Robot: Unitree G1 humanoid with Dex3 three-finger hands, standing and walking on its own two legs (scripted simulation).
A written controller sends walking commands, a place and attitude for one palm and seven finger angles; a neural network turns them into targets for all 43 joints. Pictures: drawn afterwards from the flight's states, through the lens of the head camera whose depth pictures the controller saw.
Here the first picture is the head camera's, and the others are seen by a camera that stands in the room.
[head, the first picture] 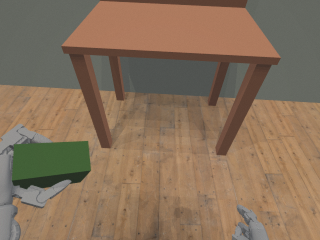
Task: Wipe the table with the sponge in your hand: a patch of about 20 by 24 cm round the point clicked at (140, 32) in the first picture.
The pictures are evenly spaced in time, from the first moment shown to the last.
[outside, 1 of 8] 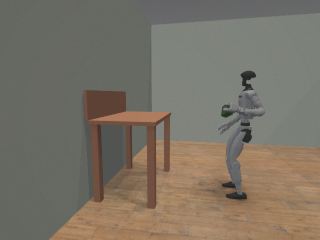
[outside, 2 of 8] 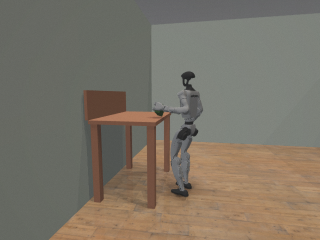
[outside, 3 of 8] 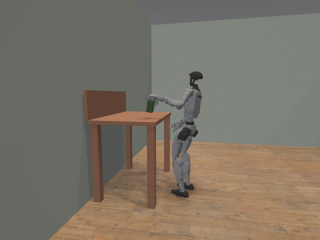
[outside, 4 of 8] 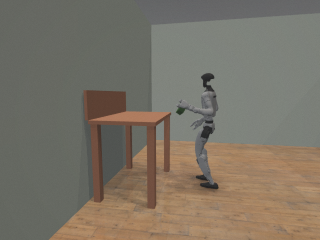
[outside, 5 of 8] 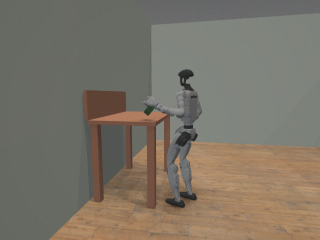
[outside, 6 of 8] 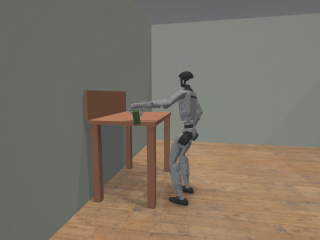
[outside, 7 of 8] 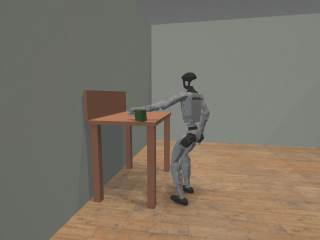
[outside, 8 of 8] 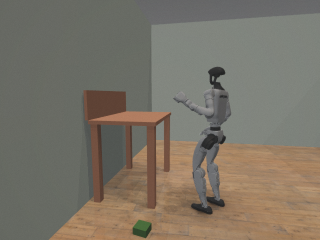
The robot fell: no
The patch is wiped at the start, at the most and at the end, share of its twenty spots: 0.00 1.00 1.00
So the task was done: no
